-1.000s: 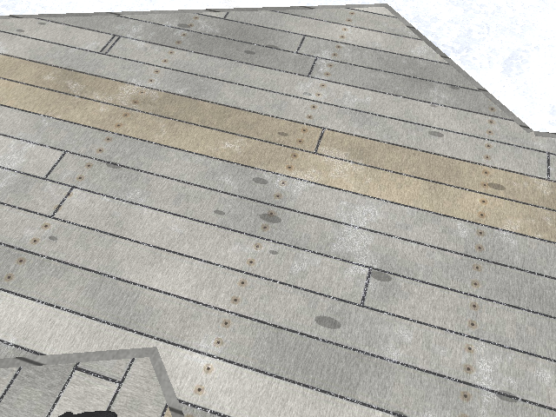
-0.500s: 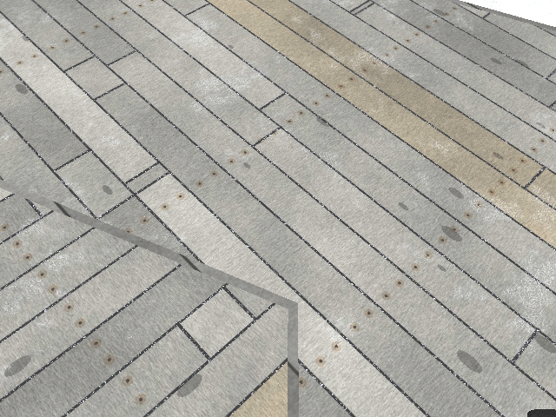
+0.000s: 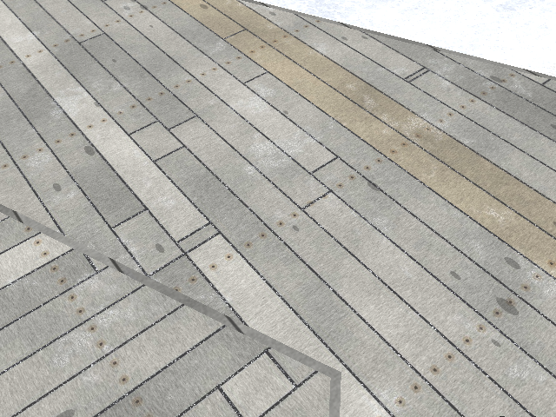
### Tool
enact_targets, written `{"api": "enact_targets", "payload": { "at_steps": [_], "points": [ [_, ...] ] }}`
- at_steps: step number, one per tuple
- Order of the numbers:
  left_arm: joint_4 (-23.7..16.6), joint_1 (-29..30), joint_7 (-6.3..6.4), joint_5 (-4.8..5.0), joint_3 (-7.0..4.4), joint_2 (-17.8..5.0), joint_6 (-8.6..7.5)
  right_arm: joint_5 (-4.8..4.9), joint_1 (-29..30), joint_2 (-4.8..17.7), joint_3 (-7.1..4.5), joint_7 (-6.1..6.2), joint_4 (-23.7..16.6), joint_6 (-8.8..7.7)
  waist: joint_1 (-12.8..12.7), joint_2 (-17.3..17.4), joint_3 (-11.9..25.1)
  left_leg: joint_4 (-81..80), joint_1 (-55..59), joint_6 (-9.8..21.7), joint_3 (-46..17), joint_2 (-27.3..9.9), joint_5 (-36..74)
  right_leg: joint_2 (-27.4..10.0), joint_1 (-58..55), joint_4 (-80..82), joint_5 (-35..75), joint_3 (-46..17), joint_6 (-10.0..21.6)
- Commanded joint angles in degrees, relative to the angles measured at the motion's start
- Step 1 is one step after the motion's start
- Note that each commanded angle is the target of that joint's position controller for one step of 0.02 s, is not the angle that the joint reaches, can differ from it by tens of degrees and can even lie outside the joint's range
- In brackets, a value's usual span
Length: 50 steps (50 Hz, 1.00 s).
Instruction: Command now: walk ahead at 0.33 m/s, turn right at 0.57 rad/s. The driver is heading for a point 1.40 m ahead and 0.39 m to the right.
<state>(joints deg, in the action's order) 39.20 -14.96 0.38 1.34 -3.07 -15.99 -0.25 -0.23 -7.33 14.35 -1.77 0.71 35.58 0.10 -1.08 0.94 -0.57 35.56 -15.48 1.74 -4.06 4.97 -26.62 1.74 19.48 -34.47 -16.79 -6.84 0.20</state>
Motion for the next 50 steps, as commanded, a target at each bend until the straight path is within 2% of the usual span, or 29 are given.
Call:
{"api": "enact_targets", "payload": {
  "at_steps": [1,2,3,4,5,7,8,10,13,18,20,22,23,24,25,26,28,31,32,34,36,40,43,45,46,47,48,49,50],
  "points": [
    [-6.63,7.86,1.12,1.07,-3.16,-10.66,-0.15,1.62,-7.26,7.28,-3.82,-0.80,-2.37,-2.93,8.31,-11.29,-0.33,-12.11,14.94,3.32,-3.33,-5.05,-0.21,-7.53,15.45,15.91,-27.78,-20.18,7.19],
    [-10.21,13.17,1.49,1.30,-2.21,-6.36,-0.28,-0.06,-16.38,12.21,-5.24,-0.63,0.77,-3.69,11.86,-3.36,0.95,-18.52,28.54,6.23,-13.56,-13.40,-9.36,-0.19,29.94,2.98,-19.74,-7.68,0.40],
    [-11.77,13.37,1.29,1.83,-1.18,-3.43,-0.94,0.09,-15.85,14.65,-6.33,-1.12,2.04,-4.53,10.00,8.20,-0.46,-24.88,29.80,10.34,-32.42,-25.82,-16.81,0.61,37.67,-14.42,-12.35,-3.10,0.02],
    [-10.86,10.58,0.92,1.17,-1.84,-6.13,-1.55,-0.30,-11.61,10.71,-4.95,-0.72,0.78,-5.27,6.88,3.52,-2.02,-24.48,27.09,11.12,-31.58,-27.18,-14.36,-3.81,39.19,-23.37,-8.27,-5.07,0.38],
    [-9.52,7.61,0.34,1.15,-2.11,-6.44,-1.65,0.14,-9.61,8.16,-4.22,-0.28,0.08,-5.72,5.06,2.57,-1.88,-24.75,25.95,9.79,-26.65,-25.36,-11.43,-4.74,38.85,-27.08,-4.56,-4.15,0.57],
    [-8.88,5.81,-0.67,1.23,-1.79,-5.59,-1.98,0.50,-9.76,7.59,-3.87,0.00,1.09,-5.99,4.60,4.16,-2.52,-26.18,25.15,8.18,-18.74,-23.32,-4.73,-7.38,40.30,-32.44,0.74,-2.32,-0.01],
    [-9.28,10.75,-3.36,-5.75,-2.19,-6.96,0.17,-3.28,-13.32,9.22,-3.51,-0.10,3.01,-5.31,5.93,-0.60,-3.15,-28.61,19.45,7.11,-12.93,-21.82,-3.58,-5.35,37.05,-35.39,1.04,3.25,-0.18],
    [-9.42,10.95,-5.41,-4.77,-1.87,-5.54,1.44,-2.60,-15.23,9.39,-3.42,-0.46,4.58,-5.54,5.86,2.90,-4.93,-29.25,17.70,5.11,-5.10,-19.50,3.23,-5.95,36.90,-37.44,4.41,3.67,0.09],
    [-9.96,13.77,-6.35,-3.62,-1.48,-5.58,1.82,-2.16,-17.56,8.65,-2.70,-0.67,6.74,-6.14,5.81,4.81,-6.54,-29.58,17.06,3.66,3.26,-18.65,10.33,-6.38,36.12,-34.54,8.43,4.76,0.56],
    [-12.64,23.78,-7.65,-3.73,0.54,-3.52,1.34,-2.41,-22.24,9.71,-2.37,0.17,10.59,-6.05,8.09,4.48,-10.61,-30.51,20.33,2.38,14.08,-19.09,25.72,-5.61,30.20,-17.44,7.56,14.62,4.80],
    [-12.24,21.71,-6.89,-3.69,1.04,-2.81,1.38,-2.35,-21.49,11.21,-2.29,0.67,11.47,-5.70,4.94,5.91,-7.90,-22.85,20.91,1.32,19.13,-19.19,59.51,-1.30,19.12,-11.48,2.94,19.13,8.38],
    [-9.25,9.63,-5.40,-3.40,-0.38,-5.82,0.93,-2.27,-21.83,15.17,-3.04,1.03,11.91,-4.32,-2.63,8.34,1.56,-3.39,21.23,1.52,19.53,-21.75,87.50,5.04,2.79,-10.96,-3.93,20.59,11.41],
    [-5.70,-2.83,-4.51,-3.20,-2.04,-8.85,0.35,-1.83,-20.13,16.76,-3.39,0.83,11.01,-4.07,-8.70,8.39,8.32,11.58,13.56,1.59,18.75,-22.51,84.64,6.75,-14.20,-7.83,-3.37,17.38,13.43],
    [-1.70,-11.74,-3.08,-3.27,-4.16,-13.18,0.30,-2.51,-19.18,14.69,-3.00,0.22,9.93,-4.39,-11.52,3.90,12.76,29.86,-1.33,0.21,17.76,-19.18,55.42,2.86,-31.64,-3.74,-7.06,7.16,14.32],
    [-2.56,-6.33,-2.38,-3.29,-5.81,-20.90,1.29,-1.71,-18.19,7.09,-1.10,-1.49,3.39,-5.39,-4.37,-14.41,14.99,52.80,-28.17,-3.69,14.24,-6.41,0.31,-13.93,-45.08,8.70,-24.02,-28.39,21.54],
    [-3.94,-9.72,-2.25,-2.78,-6.08,-20.56,1.60,-1.80,-9.56,11.82,-1.79,-1.60,0.16,-6.63,-8.89,-4.24,20.04,56.72,-33.35,-2.77,0.65,-6.04,5.43,-16.19,-45.53,16.60,-25.04,-40.94,22.20],
    [0.10,-9.30,-1.33,-2.53,-4.73,-15.83,0.20,-1.93,-7.09,9.32,-0.75,-1.00,-0.19,-7.56,-3.57,2.00,3.36,48.13,-31.58,-1.64,0.20,-11.31,11.09,-12.87,-27.59,16.97,0.40,-27.87,18.39],
    [-0.93,-0.79,-0.47,-2.72,-1.62,-7.67,-2.19,-3.52,-15.50,7.40,0.20,-1.54,3.61,-4.27,4.23,0.24,0.91,40.31,-20.86,-2.36,0.66,-15.09,9.29,-9.17,-9.25,21.72,-0.22,-16.96,17.58],
    [0.44,-2.32,-0.90,-2.18,-0.84,-5.75,-3.34,-3.48,-14.38,6.82,0.27,-1.75,4.21,-3.26,4.59,1.18,-2.03,38.00,-20.40,-2.35,1.37,-15.69,8.67,-7.56,-5.67,22.07,6.21,-12.83,16.69],
    [1.96,-4.45,-1.48,-2.21,-1.27,-7.79,-4.86,-2.57,-8.29,5.78,0.71,-2.35,2.27,-2.31,3.13,-0.82,-5.62,30.96,-24.44,-2.21,3.89,-16.04,14.71,-6.76,-3.99,27.44,8.09,-8.15,14.62],
    [3.56,-8.25,-2.22,-1.94,-1.03,-7.53,-5.89,-1.39,-0.50,5.25,1.04,-2.73,0.26,-2.60,0.23,-1.44,-8.96,21.63,-26.87,-0.72,6.18,-14.93,22.55,-5.04,-6.09,29.15,22.80,-2.34,10.65],
    [6.18,-11.33,-1.47,-1.81,-0.13,-7.46,-7.48,0.31,4.90,3.46,1.71,-4.30,0.30,-3.54,-1.73,-0.78,-7.09,5.71,-19.45,3.40,10.48,-8.35,36.52,-4.94,-13.00,33.17,45.32,7.97,4.78],
    [6.91,-10.72,0.05,-2.42,-0.18,-9.53,-7.51,0.21,2.62,5.85,1.02,-4.50,2.55,-3.66,0.79,-4.31,-2.26,1.23,-13.28,5.50,13.27,-2.28,37.37,-7.47,-23.95,28.23,71.26,12.00,1.08],
    [6.80,-8.88,1.94,-4.07,-0.78,-11.58,-6.12,-0.20,-5.00,9.14,-0.04,-4.09,5.26,-2.95,5.86,-7.28,3.31,1.42,-5.51,6.61,14.61,2.13,30.85,-10.04,-29.38,15.36,88.76,13.16,-0.70],
    [6.15,-6.16,2.63,-4.98,-1.18,-12.63,-5.11,-0.31,-15.19,11.25,-1.04,-3.80,8.61,-2.54,11.00,-7.94,7.14,1.99,3.07,7.58,14.24,3.93,27.08,-10.66,-28.35,2.28,93.64,13.60,-1.29],
    [4.77,-0.76,3.00,-5.33,-1.77,-14.13,-4.24,-0.21,-28.24,13.72,-2.44,-3.20,12.52,-2.27,17.97,-7.37,9.41,-1.51,13.42,10.52,10.07,1.55,24.73,-10.11,-22.20,-17.32,90.62,14.09,-1.57],
    [3.69,4.67,2.45,-4.85,-1.59,-12.59,-4.29,-0.05,-36.23,15.73,-3.91,-2.29,15.25,-1.93,22.23,0.91,8.68,-4.40,23.89,13.92,4.63,-2.13,22.50,-1.40,-8.05,-46.01,47.97,15.27,-0.94],
    [-0.37,1.42,1.02,-4.17,1.60,-1.14,-5.83,-1.17,-30.48,17.16,-4.11,-1.76,15.12,-1.69,9.90,17.82,7.36,3.82,38.56,20.89,-16.70,-12.27,34.06,6.50,23.48,-66.27,-14.89,8.40,-2.87],
    [-3.30,-2.17,0.57,-2.73,2.64,-2.63,-6.84,-1.13,-24.65,16.36,-4.14,-1.58,12.34,-1.79,7.45,11.41,16.58,-12.10,41.87,27.61,-39.67,-19.82,9.60,4.04,31.46,-67.00,-11.84,-1.80,-1.85]
  ]
}}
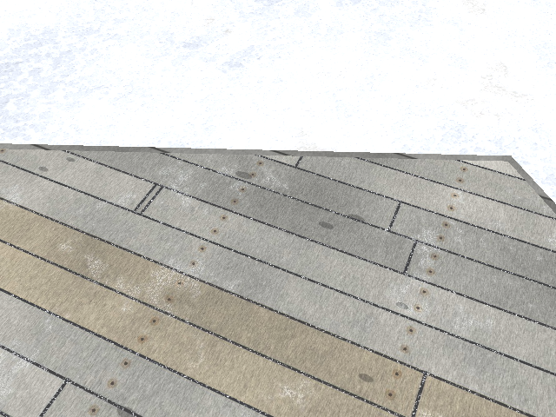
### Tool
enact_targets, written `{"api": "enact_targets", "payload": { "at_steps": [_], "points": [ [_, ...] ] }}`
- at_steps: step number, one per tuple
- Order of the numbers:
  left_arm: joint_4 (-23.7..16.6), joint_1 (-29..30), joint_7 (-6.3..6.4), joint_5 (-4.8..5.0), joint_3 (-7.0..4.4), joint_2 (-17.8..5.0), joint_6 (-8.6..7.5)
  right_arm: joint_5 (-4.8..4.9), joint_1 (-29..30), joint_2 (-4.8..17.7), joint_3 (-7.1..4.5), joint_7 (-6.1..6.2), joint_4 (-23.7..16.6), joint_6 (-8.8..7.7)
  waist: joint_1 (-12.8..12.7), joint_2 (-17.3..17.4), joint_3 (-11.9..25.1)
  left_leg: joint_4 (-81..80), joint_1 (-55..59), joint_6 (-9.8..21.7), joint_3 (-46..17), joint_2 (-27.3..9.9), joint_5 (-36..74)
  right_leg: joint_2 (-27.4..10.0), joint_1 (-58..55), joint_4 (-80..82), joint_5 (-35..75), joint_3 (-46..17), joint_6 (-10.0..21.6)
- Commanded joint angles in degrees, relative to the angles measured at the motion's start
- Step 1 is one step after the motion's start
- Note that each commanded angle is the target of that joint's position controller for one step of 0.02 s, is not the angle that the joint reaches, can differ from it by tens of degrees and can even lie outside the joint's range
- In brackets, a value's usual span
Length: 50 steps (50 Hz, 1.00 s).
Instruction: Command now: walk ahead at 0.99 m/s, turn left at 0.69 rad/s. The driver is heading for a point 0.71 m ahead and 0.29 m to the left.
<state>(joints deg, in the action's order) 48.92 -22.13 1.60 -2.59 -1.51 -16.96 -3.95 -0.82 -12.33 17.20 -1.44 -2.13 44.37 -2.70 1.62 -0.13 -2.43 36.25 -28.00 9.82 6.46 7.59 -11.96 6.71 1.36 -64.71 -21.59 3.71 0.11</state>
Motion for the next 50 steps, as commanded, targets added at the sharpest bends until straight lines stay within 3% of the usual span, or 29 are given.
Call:
{"api": "enact_targets", "payload": {
  "at_steps": [1,2,4,7,10,13,15,16,17,18,19,20,21,23,24,26,31,34,37,38,39,40,41,42,43,44,45,47,50],
  "points": [
    [-12.79,8.89,-1.22,0.12,1.17,-5.66,-4.10,-0.18,-15.88,9.59,-4.15,1.62,1.85,1.07,4.16,0.29,11.11,-21.70,43.77,16.36,-51.76,-22.16,-18.27,-4.91,48.85,-28.54,0.52,-13.66,0.19],
    [-12.92,10.02,-1.73,-0.53,1.24,-6.31,-4.31,-0.07,-12.81,7.83,-3.68,1.60,2.08,1.08,0.47,-5.58,4.10,-24.61,31.72,13.37,-47.52,-20.33,-19.06,-7.24,45.47,-21.72,3.81,-12.05,1.11],
    [-13.69,11.00,-1.92,-2.49,1.99,-5.12,-1.98,0.05,-11.26,7.31,-3.09,1.91,2.33,-0.34,-3.59,-7.60,-2.71,-26.15,15.82,10.92,-39.69,-14.80,-11.61,-10.05,39.89,-14.30,2.48,-10.67,-0.67],
    [-17.39,17.17,-2.56,-1.89,3.10,-4.23,0.12,0.19,-9.07,9.69,-3.72,1.63,1.60,-2.16,-3.96,-3.13,-6.99,-31.00,-0.80,10.38,-31.44,-9.27,-5.78,-12.84,31.56,4.91,8.06,-6.15,-3.52],
    [-20.00,25.00,-3.16,0.43,3.94,-1.98,-0.09,1.40,-11.52,9.38,-4.36,1.20,2.03,-2.58,0.71,1.10,-6.05,-29.74,-0.11,5.84,-27.06,-5.84,6.57,-11.75,24.01,22.81,24.77,-3.92,-3.69],
    [-20.57,27.36,-2.78,0.94,3.40,-2.99,-0.47,1.47,-14.83,10.91,-5.30,0.96,2.73,-2.24,4.31,2.72,-1.98,-25.44,12.14,3.26,-28.24,-7.15,20.42,-8.39,22.13,30.99,28.58,-3.01,-2.59],
    [-20.01,24.62,-2.12,0.70,2.58,-4.89,-1.02,1.03,-14.50,11.84,-5.77,1.67,2.61,-1.91,2.88,3.60,1.23,-17.88,19.36,0.98,-29.18,-7.70,30.90,-6.32,17.67,36.33,24.13,-4.20,-1.79],
    [-18.32,19.10,-1.51,0.84,1.35,-7.50,-1.33,0.57,-13.88,13.31,-6.07,1.76,2.38,-1.95,0.09,3.17,6.02,-9.76,21.71,-0.45,-29.09,-7.77,38.52,-4.79,10.97,36.31,18.45,-4.39,-1.03],
    [-16.01,9.09,-0.79,1.10,0.12,-9.65,-1.69,0.34,-10.93,15.07,-6.40,1.56,1.84,-2.12,-6.30,2.83,11.58,2.46,19.21,-1.63,-27.93,-6.39,39.30,-5.76,-0.21,36.07,14.87,-4.73,-0.35],
    [-13.45,-4.26,0.40,0.24,-1.72,-13.38,-2.00,0.10,-8.06,12.12,-5.65,1.48,0.47,-2.95,-12.61,0.96,18.68,18.79,10.60,-2.16,-25.67,-4.52,29.37,-13.44,-15.17,33.02,2.83,-11.06,1.26],
    [-12.32,-9.67,0.98,-2.41,-3.10,-17.45,-1.89,1.83,-10.07,1.51,-3.05,1.73,-2.13,-3.38,-10.89,-14.77,25.50,37.41,-6.74,-2.90,-18.81,1.23,-15.56,-31.37,-29.58,38.94,-17.22,-35.36,4.54],
    [-12.31,-4.39,0.35,-1.44,-4.01,-18.81,-1.09,2.54,-12.58,3.21,-2.06,1.71,-4.76,-2.75,-6.22,-24.15,28.01,46.21,-15.56,-2.78,-14.92,-1.16,-15.32,-35.79,-27.84,48.84,-24.11,-57.24,8.43],
    [-13.48,1.77,0.02,-1.10,-3.00,-11.59,-0.73,0.98,-6.88,7.09,-2.59,2.06,-3.16,-1.56,-6.75,-12.18,17.33,46.48,-18.87,-2.71,-13.01,-6.02,-8.33,-31.65,-19.30,49.37,-26.10,-46.65,7.48],
    [-11.04,2.50,-0.37,-0.95,-1.73,-6.21,-0.47,-0.73,0.56,6.64,-2.83,0.47,-3.77,-0.42,-6.72,-1.20,6.81,41.41,-17.00,-3.72,-11.09,-9.49,-3.90,-25.46,-7.07,49.28,-3.30,-26.42,4.94],
    [-9.08,1.24,-0.23,-0.79,-1.50,-5.66,-0.85,-1.13,0.29,4.97,-2.46,-0.53,-5.26,0.28,-4.95,-5.80,5.75,40.69,-16.66,-4.24,-11.20,-10.70,-3.95,-25.20,-4.07,49.52,1.39,-22.77,5.47],
    [-5.52,-1.38,-1.07,0.63,-0.71,-2.01,-1.92,-1.18,3.33,2.08,-1.53,-1.53,-7.05,1.86,-3.70,-6.07,2.37,40.75,-18.34,-4.24,-10.66,-12.73,-3.50,-23.05,-1.04,51.18,10.58,-14.28,3.64],
    [-4.01,2.44,-1.74,0.88,-1.17,-4.37,-3.85,-1.01,11.30,1.57,0.23,-3.03,-13.50,2.63,0.34,-5.41,-2.99,27.57,-17.26,-4.21,-6.61,-13.65,7.70,-21.37,5.83,56.30,29.67,2.94,2.35],
    [-2.19,0.29,-1.33,1.02,-1.53,-6.10,-3.71,-1.34,17.33,1.74,0.85,-4.01,-14.11,2.26,-0.90,-1.01,-7.04,11.58,-8.92,-2.02,2.56,-9.15,12.10,-17.55,5.21,57.31,45.70,11.50,0.90],
    [-2.44,-1.36,0.00,1.77,-2.75,-12.13,-2.75,-2.65,3.79,3.07,0.24,-3.36,-9.28,0.86,5.70,-3.92,1.31,3.67,11.65,-0.26,4.09,-1.41,10.78,-19.76,3.71,35.27,78.00,10.99,0.18],
    [-2.84,-0.24,0.13,2.01,-2.80,-12.58,-2.13,-2.79,-7.61,5.14,-1.04,-2.40,-5.10,0.42,10.12,-4.81,7.07,1.06,24.47,1.65,-0.18,-0.79,14.11,-20.79,6.56,22.43,73.41,9.72,0.52],
    [-3.08,0.23,-0.35,2.27,-2.67,-11.36,-1.76,-2.67,-14.19,7.51,-2.38,-0.84,-1.55,0.13,11.79,-2.25,10.18,-4.06,34.73,2.50,-3.58,-2.04,20.76,-17.30,11.95,7.27,52.31,10.57,-0.35],
    [-7.38,-0.24,0.33,1.36,-1.70,-7.35,-2.87,2.93,-8.47,16.86,-4.76,0.88,-5.59,0.64,5.94,15.44,11.42,-1.48,49.52,4.37,-21.86,-16.52,52.67,-6.81,31.06,-17.18,-9.63,7.34,-3.99],
    [-9.59,-7.54,-0.36,3.76,-0.75,-8.21,-3.91,-0.25,-5.43,18.44,-4.74,1.38,-9.19,0.49,2.53,12.54,33.05,-4.06,64.73,18.06,-46.85,-31.39,54.39,-5.70,40.35,-31.58,-15.78,-8.55,-4.79],
    [-9.84,-1.17,-0.04,4.92,-1.51,-12.13,-3.98,-0.79,-3.48,14.91,-4.75,1.24,-11.25,0.70,5.49,-0.41,34.07,-9.99,56.36,16.99,-45.42,-28.97,43.58,-7.73,37.18,-29.03,-9.39,-12.40,-4.11],
    [-10.57,0.50,0.43,5.44,-1.63,-10.67,-3.54,0.65,0.18,12.61,-4.32,0.62,-10.39,-0.04,1.72,-5.06,22.72,-13.05,45.39,15.05,-39.46,-25.93,36.33,-9.76,38.93,-23.05,-6.83,-10.76,-3.92],
    [-9.55,1.31,1.35,4.61,-1.73,-9.52,-2.85,2.23,3.97,9.45,-3.57,0.54,-10.17,-0.69,-1.18,-9.14,14.79,-14.87,34.40,12.57,-35.28,-23.40,32.48,-12.27,38.63,-18.95,-4.96,-9.52,-4.40],
    [-8.76,0.62,1.73,4.04,-2.22,-9.83,-1.79,1.94,5.50,7.97,-2.99,0.58,-10.29,-1.36,-2.82,-8.34,9.64,-15.94,24.14,11.24,-31.36,-22.20,37.39,-13.26,34.82,-16.69,-3.46,-9.16,-4.75],
    [-9.07,-0.78,1.77,3.48,-2.51,-8.09,-0.11,0.91,5.62,6.43,-2.62,0.45,-8.87,-1.95,-5.11,-4.67,7.02,-17.72,12.22,10.35,-25.13,-19.81,41.43,-14.40,28.72,-10.99,-2.68,-8.96,-5.26],
    [-10.86,3.76,1.91,2.35,-1.78,-3.27,0.21,1.03,3.72,5.61,-2.45,1.48,-6.09,-1.82,-4.28,-0.86,7.17,-17.45,9.18,8.16,-17.32,-15.38,48.88,-12.66,28.31,1.13,3.79,-6.48,-5.47]
  ]
}}
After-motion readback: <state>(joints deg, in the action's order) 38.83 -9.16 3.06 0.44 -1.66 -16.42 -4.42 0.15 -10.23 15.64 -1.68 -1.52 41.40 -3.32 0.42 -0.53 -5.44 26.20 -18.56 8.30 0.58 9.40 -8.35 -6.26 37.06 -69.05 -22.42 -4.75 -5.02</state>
